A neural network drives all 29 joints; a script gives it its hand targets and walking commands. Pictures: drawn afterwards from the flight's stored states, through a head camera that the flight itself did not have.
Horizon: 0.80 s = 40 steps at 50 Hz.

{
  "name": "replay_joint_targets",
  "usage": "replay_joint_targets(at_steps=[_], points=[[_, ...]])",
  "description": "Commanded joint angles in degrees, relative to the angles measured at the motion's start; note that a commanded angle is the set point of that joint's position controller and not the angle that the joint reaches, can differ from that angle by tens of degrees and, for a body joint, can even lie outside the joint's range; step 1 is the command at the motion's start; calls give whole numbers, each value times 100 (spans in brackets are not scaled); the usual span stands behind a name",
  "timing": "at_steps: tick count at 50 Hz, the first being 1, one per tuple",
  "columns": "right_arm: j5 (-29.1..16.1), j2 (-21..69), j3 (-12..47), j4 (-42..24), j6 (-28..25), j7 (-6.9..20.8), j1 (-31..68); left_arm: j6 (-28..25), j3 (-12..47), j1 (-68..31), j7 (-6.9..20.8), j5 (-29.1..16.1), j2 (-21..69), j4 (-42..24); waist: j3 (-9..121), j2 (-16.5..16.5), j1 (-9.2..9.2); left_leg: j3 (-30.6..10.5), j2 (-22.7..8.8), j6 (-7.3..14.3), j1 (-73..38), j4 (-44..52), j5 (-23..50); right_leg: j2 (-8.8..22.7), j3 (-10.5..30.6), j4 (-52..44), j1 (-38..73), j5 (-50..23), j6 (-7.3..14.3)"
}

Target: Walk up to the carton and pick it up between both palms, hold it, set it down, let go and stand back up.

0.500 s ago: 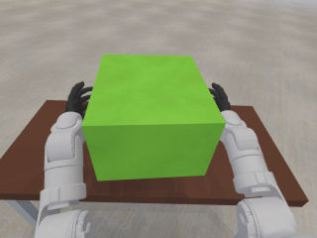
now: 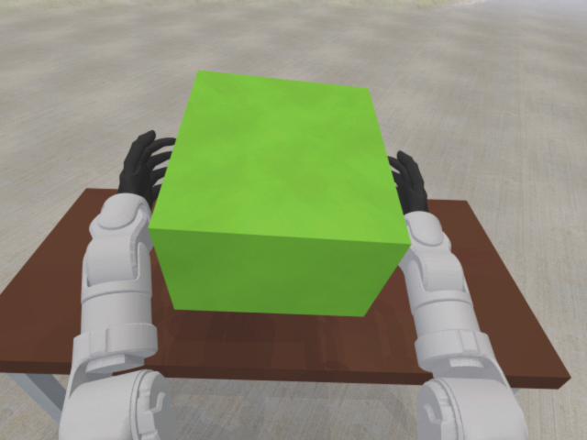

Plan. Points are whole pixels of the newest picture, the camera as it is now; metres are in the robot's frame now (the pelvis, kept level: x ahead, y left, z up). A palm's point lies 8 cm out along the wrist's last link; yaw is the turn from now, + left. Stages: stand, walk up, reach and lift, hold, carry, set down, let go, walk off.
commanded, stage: set down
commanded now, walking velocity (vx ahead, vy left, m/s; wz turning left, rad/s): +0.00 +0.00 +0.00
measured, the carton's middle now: (278, 190) +0.42 -0.01 +0.17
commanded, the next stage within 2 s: none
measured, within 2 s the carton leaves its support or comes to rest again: neither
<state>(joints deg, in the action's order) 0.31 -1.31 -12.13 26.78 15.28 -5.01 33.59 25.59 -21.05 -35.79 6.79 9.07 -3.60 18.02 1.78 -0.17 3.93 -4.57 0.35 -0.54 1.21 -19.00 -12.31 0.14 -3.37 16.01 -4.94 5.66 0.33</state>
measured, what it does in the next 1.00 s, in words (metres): stands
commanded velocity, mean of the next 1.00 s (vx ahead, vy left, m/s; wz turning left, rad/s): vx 0.00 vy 0.00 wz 0.00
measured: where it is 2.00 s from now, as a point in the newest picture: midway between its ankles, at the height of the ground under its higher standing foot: outside the picture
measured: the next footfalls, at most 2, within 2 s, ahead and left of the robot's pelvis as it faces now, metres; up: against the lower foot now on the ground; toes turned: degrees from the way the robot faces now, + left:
none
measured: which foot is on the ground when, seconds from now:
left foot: down 0.00-1.00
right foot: down 0.00-1.00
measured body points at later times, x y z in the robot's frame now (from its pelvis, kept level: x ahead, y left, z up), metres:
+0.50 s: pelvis +0.02 +0.02 +0.00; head +0.01 +0.04 +0.45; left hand +0.41 +0.18 +0.14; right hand +0.38 -0.18 +0.12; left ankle -0.01 +0.13 -0.75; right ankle +0.04 -0.11 -0.75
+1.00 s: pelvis +0.02 +0.03 +0.00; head +0.02 +0.04 +0.45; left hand +0.43 +0.17 +0.10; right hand +0.38 -0.19 +0.08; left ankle -0.01 +0.13 -0.75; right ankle +0.04 -0.11 -0.75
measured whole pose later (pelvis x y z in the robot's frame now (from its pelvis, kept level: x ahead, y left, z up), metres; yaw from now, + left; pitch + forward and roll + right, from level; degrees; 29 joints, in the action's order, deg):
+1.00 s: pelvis +0.02 +0.03 +0.00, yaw -1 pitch -2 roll -2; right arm 3.1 -2.5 -14.0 37.8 1.4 -4.2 27.7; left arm 11.4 -13.0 -31.8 1.5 5.2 -3.6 32.4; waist -1.5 0.1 3.9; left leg -3.3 1.2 1.3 3.0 -19.9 -14.4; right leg 0.8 -2.2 12.5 -4.9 5.2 -1.7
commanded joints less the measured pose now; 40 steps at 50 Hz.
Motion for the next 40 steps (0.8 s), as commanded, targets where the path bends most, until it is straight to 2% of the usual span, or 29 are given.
replay_joint_targets(at_steps=[1, 3, 5, 6, 8, 9, 11, 12, 13, 14, 15, 16, 17, 18, 19, 20, 21, 22, 25, 26, 27, 30, 31, 32, 33, 36, 37, 38, 40], points=[[64, 2353, 1622, -515, -880, 772, 3426, -309, 1600, -2568, 1003, 303, 2065, 340, 655, -205, -137, 732, 261, 99, 1007, 851, 197, 29, -93, -138, 2021, 120, -254], [118, 2351, 1616, -546, -1118, 740, 3289, -385, 1668, -2505, 1030, 401, 2135, 120, 416, -16, -141, 756, 262, 37, 907, 875, 341, 17, -183, -169, 2081, 64, -228], [-75, 2449, 1957, -980, -1363, 739, 3586, -510, 1952, -2674, 890, 199, 2207, -239, 986, -42, -221, 704, 222, -79, 500, 632, 1116, -72, -257, -75, 2122, -457, -209], [-146, 2511, 2124, -1221, -1514, 718, 3598, -604, 2401, -2809, 811, -92, 2390, -572, 1098, 8, -113, 717, 235, -144, 417, 518, 1531, -108, -299, -36, 2121, -718, -178], [-497, 2736, 2795, -2121, -1846, 705, 4075, -866, 3142, -3043, 524, -531, 2779, -1242, 2197, 184, -207, 660, 260, -259, 225, 155, 2525, -232, -290, 153, 2194, -1372, -171], [-605, 2718, 2882, -2484, -1966, 701, 4221, -976, 3616, -3235, 346, -758, 2983, -1592, 2738, 464, -96, 611, 247, -338, 92, -57, 2954, -266, -272, 228, 2048, -1569, -130], [-646, 2585, 3195, -2991, -2033, 688, 4199, -1127, 4166, -3078, 45, -1066, 3114, -1897, 3404, 426, -61, 459, 197, -492, -282, -335, 3596, -331, -221, 226, 1845, -1979, -127], [-584, 2326, 3063, -2980, -1920, 654, 3813, -1182, 4139, -2848, -27, -1129, 2967, -1774, 3269, 207, 59, 394, 182, -526, -306, -317, 3512, -331, -213, 163, 1880, -2075, -121], [-600, 2521, 3313, -2905, -1926, 633, 3662, -1258, 4199, -2883, -81, -1165, 2931, -1968, 3426, 337, 16, 431, 215, -502, -156, -373, 3401, -260, -92, 223, 2037, -2276, -137], [-573, 2421, 3228, -2924, -1836, 608, 3621, -1263, 4186, -2853, -85, -1220, 2875, -1750, 3302, 160, 27, 443, 224, -475, 79, -276, 3034, -238, -60, 245, 2116, -2275, -152], [-478, 2274, 2961, -2489, -1696, 615, 3478, -1245, 4045, -2980, -69, -1191, 2783, -1566, 2946, 270, 138, 362, 209, -482, 125, -209, 2730, -207, -49, 187, 1928, -1901, -150], [-504, 2433, 2971, -2334, -1630, 652, 3385, -1234, 4137, -3163, -47, -1185, 2838, -1664, 2844, 296, 148, 378, 167, -451, 133, -124, 2399, -212, -79, 150, 1780, -1477, -136], [-438, 2313, 2842, -1929, -1477, 653, 3086, -1144, 3840, -2960, 21, -1069, 2690, -1320, 2432, 124, 85, 431, 178, -380, 304, 32, 1958, -167, -34, 77, 1882, -1313, -137], [-453, 2508, 2898, -1896, -1450, 671, 3117, -1091, 3854, -3024, 80, -1045, 2669, -1317, 2273, 20, 100, 449, 190, -316, 433, 130, 1855, -122, -42, 106, 2014, -1472, -162], [-419, 2327, 2715, -1672, -1368, 658, 3049, -1082, 3724, -3033, 112, -1031, 2733, -1204, 2302, 114, 190, 396, 171, -338, 372, 123, 1768, -103, -46, 88, 1946, -1398, -151], [-485, 2422, 2746, -1534, -1383, 684, 3035, -1030, 3689, -2954, 144, -904, 2826, -1187, 2266, 259, 118, 408, 148, -377, 242, 112, 2112, -115, -60, 51, 1951, -1485, -144], [-588, 2340, 2700, -1796, -1452, 690, 3315, -1026, 3818, -3056, 153, -991, 2991, -1320, 2576, 405, 130, 323, 125, -487, -31, -32, 2557, -188, -94, 78, 1735, -1493, -124], [-617, 2447, 2779, -1938, -1487, 682, 3310, -1017, 3804, -3033, 161, -981, 3040, -1299, 2483, 348, 99, 385, 131, -474, -38, -25, 2543, -184, -91, 86, 1864, -1597, -143], [-520, 2229, 2580, -1379, -1393, 703, 3129, -950, 3318, -2580, 215, -713, 2880, -722, 2077, 331, 99, 373, 168, -552, -168, -55, 3147, -262, -170, 6, 1624, -1771, -119], [-538, 2151, 2486, -1453, -1410, 711, 3223, -899, 3123, -2429, 263, -594, 2866, -529, 2114, 289, 76, 355, 164, -527, -230, -50, 3121, -278, -119, -33, 1613, -1673, -84], [-452, 2106, 2438, -1185, -1357, 740, 3088, -844, 2923, -2171, 297, -406, 2771, -250, 1664, 169, -17, 419, 165, -489, -122, 49, 2916, -258, -140, -55, 1725, -1596, -112], [-276, 2128, 2241, -831, -1324, 772, 3025, -773, 2487, -2151, 463, -170, 2601, -44, 985, -176, -56, 481, 179, -366, 222, 291, 2387, -223, -137, -100, 1914, -1396, -172], [-266, 2132, 2135, -840, -1344, 779, 2886, -832, 2561, -2238, 460, -204, 2669, -163, 1127, -83, 34, 496, 161, -398, -21, 237, 2483, -264, -203, -104, 1809, -1371, -145], [-279, 2168, 2200, -810, -1463, 804, 2871, -927, 2824, -2385, 451, -268, 2807, -510, 1348, 57, 25, 489, 126, -471, -154, 210, 2960, -310, -252, -68, 1659, -1395, -136], [-278, 2228, 2191, -919, -1575, 809, 3023, -986, 2910, -2481, 419, -338, 2908, -514, 1599, 157, 43, 457, 136, -543, -338, 113, 3042, -326, -279, -111, 1571, -1402, -106], [-335, 2352, 2474, -1440, -1939, 855, 3368, -1348, 3571, -2795, 199, -666, 3165, -836, 2652, 479, 58, 397, 64, -745, -804, -305, 4182, -385, -323, -46, 1225, -1724, -27], [-371, 2416, 2616, -1769, -2057, 842, 3639, -1456, 3814, -2931, 101, -812, 3225, -1003, 2916, 408, 62, 343, 41, -798, -881, -403, 4444, -419, -318, -38, 1113, -1805, -48], [-341, 2461, 2674, -1916, -2147, 847, 3666, -1608, 3980, -3034, -5, -954, 3325, -1035, 3130, 443, 71, 350, 38, -823, -858, -514, 4536, -409, -309, -18, 1033, -1909, -38], [-161, 2454, 2434, -1476, -2119, 847, 3467, -1730, 3876, -3066, -48, -875, 3198, -698, 2722, 518, 101, 400, 84, -812, -607, -359, 3890, -370, -254, -78, 1112, -1599, -35]])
